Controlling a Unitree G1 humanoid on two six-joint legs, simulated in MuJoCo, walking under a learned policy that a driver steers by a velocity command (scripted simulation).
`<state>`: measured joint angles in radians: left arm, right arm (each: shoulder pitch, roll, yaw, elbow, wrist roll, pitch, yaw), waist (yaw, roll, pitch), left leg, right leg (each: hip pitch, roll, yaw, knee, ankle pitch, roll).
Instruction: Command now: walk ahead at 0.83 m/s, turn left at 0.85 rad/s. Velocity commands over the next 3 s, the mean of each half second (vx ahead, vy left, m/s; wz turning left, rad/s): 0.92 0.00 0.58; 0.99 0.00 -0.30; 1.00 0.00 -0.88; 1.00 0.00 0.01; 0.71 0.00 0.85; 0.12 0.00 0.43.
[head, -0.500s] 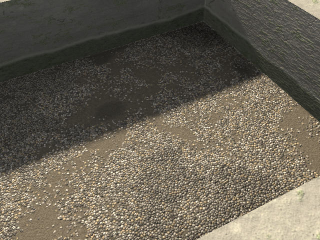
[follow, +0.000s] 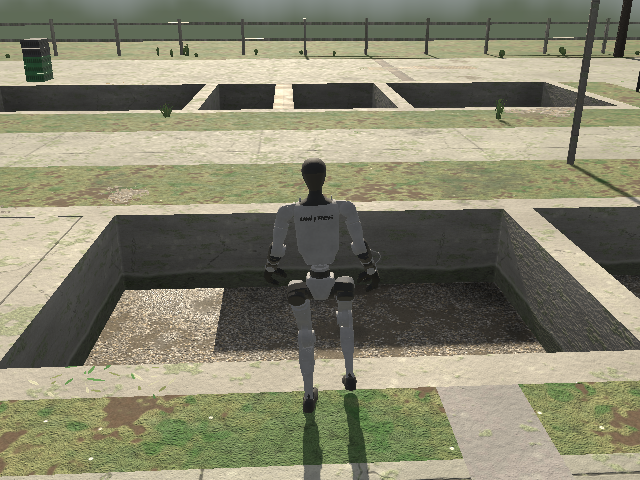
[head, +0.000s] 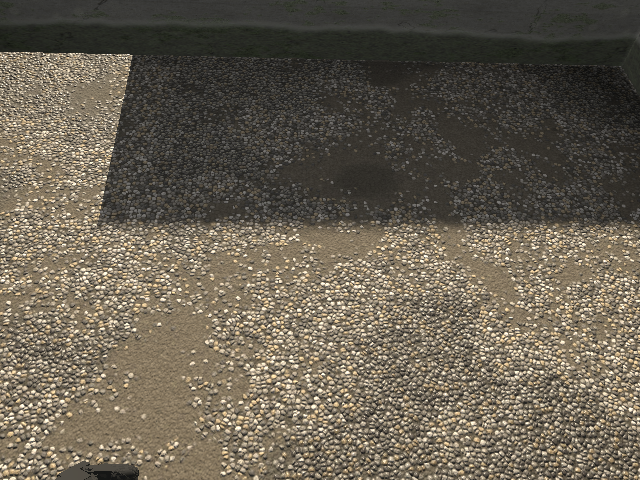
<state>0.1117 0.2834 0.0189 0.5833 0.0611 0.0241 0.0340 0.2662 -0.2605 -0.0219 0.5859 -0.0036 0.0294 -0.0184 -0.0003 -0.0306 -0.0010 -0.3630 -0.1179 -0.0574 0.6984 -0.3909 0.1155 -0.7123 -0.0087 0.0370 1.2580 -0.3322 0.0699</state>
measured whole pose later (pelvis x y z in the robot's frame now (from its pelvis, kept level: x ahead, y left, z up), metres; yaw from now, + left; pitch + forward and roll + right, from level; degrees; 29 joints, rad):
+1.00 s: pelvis +0.12 +0.06 +0.00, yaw +6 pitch -3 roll +1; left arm 0.04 0.21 -0.01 0.59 -0.02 0.06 -0.01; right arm 0.05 -0.22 0.02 0.52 -0.02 0.02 0.00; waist -0.01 0.03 0.08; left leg -0.31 0.02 0.09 0.65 -0.28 0.01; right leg -0.32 0.00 0.16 0.67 -0.30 0.04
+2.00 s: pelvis +0.07 -0.05 +0.00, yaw -16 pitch +0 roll +0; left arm -0.04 0.22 0.00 0.52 0.01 0.02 0.00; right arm 0.18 -0.22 -0.03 0.54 0.03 0.02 0.01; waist -0.05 -0.03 0.01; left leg -0.28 -0.02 -0.12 0.67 -0.38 -0.01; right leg -0.39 -0.01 0.02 0.63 -0.26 0.02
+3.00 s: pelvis +0.13 -0.08 +0.02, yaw +20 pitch +0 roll -1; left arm 0.21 0.16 -0.05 0.63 0.00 0.04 -0.03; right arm 0.09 -0.24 -0.02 0.68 0.00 0.11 -0.02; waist 0.01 0.03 -0.01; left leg -0.28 -0.03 -0.18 0.51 -0.21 -0.04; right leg -0.27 0.08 -0.02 0.46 -0.20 -0.07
